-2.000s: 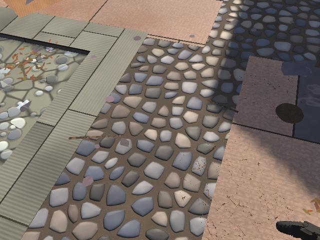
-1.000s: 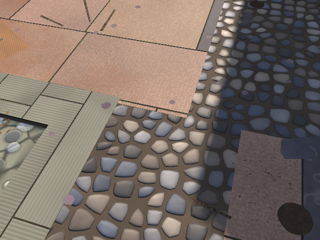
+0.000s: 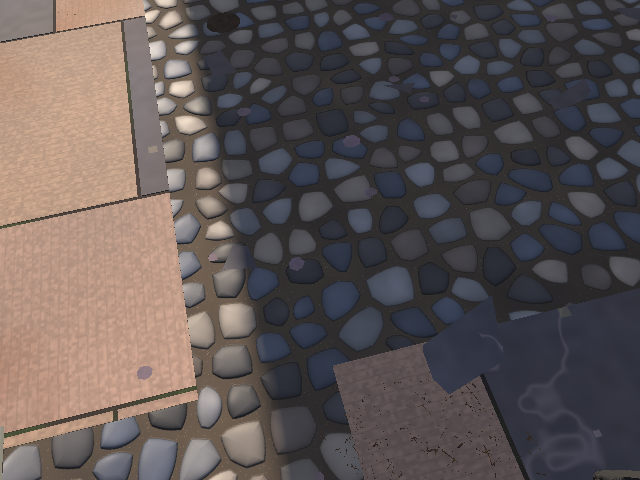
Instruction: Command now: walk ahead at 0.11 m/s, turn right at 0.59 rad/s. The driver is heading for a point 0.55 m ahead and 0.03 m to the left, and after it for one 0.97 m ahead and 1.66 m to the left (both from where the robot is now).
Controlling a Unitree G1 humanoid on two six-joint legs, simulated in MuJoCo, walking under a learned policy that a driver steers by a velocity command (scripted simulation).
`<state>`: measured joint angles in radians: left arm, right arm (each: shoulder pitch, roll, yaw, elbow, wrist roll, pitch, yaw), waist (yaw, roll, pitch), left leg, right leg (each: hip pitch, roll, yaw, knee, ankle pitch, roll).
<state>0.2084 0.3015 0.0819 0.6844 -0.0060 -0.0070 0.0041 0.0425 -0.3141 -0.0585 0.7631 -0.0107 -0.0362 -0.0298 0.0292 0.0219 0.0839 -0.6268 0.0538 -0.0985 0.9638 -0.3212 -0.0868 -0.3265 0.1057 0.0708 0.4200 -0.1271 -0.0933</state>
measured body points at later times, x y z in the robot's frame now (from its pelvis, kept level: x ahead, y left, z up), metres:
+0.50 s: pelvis +0.17 +0.03 +0.01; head +0.20 +0.04 +0.46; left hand +0.40 +0.25 -0.09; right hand +0.13 -0.25 -0.11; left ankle +0.13 +0.16 -0.74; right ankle +0.25 -0.14 -0.70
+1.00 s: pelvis +0.40 -0.05 +0.00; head +0.43 -0.05 +0.45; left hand +0.46 +0.23 -0.12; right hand +0.57 -0.31 -0.10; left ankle +0.59 +0.08 -0.69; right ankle +0.31 -0.14 -0.74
